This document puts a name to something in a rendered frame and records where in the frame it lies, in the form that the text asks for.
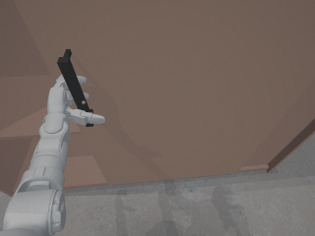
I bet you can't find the handle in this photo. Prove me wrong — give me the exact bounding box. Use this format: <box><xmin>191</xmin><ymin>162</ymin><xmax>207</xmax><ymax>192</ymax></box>
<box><xmin>57</xmin><ymin>49</ymin><xmax>94</xmax><ymax>127</ymax></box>

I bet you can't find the robot left hand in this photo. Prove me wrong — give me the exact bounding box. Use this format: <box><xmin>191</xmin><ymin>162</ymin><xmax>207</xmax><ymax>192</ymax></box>
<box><xmin>46</xmin><ymin>74</ymin><xmax>105</xmax><ymax>126</ymax></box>

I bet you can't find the left robot forearm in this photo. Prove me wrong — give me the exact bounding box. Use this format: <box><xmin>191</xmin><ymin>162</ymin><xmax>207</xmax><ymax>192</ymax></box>
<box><xmin>3</xmin><ymin>112</ymin><xmax>71</xmax><ymax>230</ymax></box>

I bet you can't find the wardrobe door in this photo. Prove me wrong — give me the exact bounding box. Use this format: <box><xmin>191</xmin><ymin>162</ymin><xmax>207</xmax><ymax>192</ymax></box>
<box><xmin>14</xmin><ymin>0</ymin><xmax>315</xmax><ymax>186</ymax></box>
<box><xmin>242</xmin><ymin>79</ymin><xmax>315</xmax><ymax>167</ymax></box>

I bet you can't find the robot left upper arm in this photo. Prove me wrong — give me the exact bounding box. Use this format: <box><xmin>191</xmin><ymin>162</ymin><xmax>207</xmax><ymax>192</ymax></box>
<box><xmin>0</xmin><ymin>189</ymin><xmax>66</xmax><ymax>236</ymax></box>

